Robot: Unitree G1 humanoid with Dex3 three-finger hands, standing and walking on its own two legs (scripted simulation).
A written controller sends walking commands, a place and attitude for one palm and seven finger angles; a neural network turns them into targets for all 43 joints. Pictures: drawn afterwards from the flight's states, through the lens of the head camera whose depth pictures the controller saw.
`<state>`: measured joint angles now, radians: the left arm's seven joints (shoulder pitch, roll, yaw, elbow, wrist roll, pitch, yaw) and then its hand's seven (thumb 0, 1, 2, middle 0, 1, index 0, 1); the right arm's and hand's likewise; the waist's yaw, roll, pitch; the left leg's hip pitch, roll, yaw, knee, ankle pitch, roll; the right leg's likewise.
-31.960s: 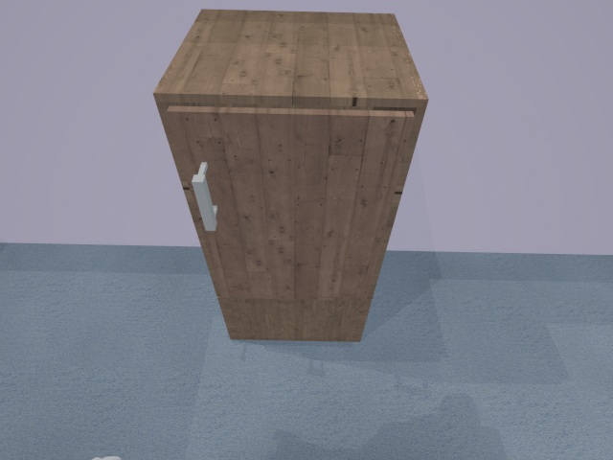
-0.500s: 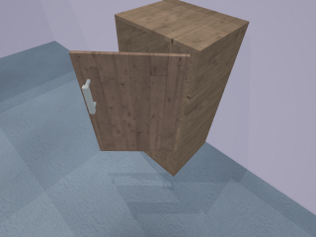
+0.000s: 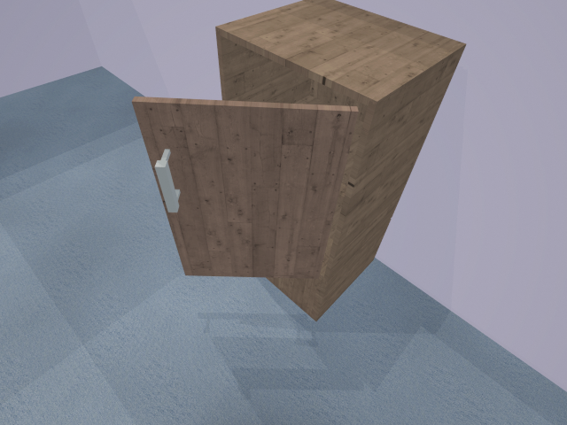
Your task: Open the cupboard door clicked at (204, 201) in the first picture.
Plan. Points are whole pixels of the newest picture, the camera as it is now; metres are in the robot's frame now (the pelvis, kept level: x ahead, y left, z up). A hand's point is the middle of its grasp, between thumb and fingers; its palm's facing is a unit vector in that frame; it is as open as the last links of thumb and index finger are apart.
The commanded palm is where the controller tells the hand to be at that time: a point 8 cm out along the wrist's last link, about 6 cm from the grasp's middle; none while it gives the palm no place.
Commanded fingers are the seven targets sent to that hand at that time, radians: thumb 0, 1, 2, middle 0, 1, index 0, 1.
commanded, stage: look again from close up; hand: left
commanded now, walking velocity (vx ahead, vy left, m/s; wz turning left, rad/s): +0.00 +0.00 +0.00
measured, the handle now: (170, 181) +0.57 +0.28 -0.03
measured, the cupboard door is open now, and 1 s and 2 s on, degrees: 43 43 43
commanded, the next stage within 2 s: come to a stop and stand still in 0.08 s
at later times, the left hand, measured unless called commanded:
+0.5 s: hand out of the picture +0.02 +0.18 -0.18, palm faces -0.02 -0.98 -0.22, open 7.4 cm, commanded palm none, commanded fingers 0.00 0.90 0.90 -0.20 -0.30 -0.20 -0.30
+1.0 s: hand out of the picture -0.03 +0.18 -0.18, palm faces +0.02 -0.98 -0.18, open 7.4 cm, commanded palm none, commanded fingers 0.00 0.90 0.90 -0.20 -0.30 -0.20 -0.30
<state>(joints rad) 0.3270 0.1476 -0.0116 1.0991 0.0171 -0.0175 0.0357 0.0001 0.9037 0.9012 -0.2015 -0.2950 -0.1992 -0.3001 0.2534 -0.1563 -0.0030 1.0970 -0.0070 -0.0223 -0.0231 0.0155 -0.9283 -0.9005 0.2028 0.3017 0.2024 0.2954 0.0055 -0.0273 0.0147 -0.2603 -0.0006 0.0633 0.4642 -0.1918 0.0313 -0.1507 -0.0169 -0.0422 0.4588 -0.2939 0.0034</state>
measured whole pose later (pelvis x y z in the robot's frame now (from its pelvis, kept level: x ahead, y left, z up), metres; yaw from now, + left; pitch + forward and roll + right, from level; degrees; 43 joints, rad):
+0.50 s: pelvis +0.01 +0.00 +0.00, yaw -1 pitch -1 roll -1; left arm 0.29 0.17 -0.02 1.08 0.02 -0.04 0.06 0.00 0.90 0.90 -0.20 -0.29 -0.20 -0.30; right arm 0.23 -0.18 0.00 1.06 -0.01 -0.02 -0.01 0.01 -0.92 -0.90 0.20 0.30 0.20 0.30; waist -0.01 0.01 0.04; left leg -0.26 0.01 0.07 0.49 -0.22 0.03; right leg -0.14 -0.01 -0.03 0.45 -0.29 0.01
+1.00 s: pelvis -0.02 +0.01 +0.00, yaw +1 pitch -2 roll -1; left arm 0.35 0.17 -0.02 1.05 0.01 -0.01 0.04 0.00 0.90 0.90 -0.20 -0.29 -0.20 -0.30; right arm 0.29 -0.16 0.00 1.06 -0.01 0.00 -0.01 0.01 -0.91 -0.90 0.20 0.30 0.20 0.30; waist 0.00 -0.02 0.01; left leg -0.28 -0.01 0.06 0.48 -0.17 0.04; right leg -0.17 -0.02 -0.05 0.48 -0.28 0.01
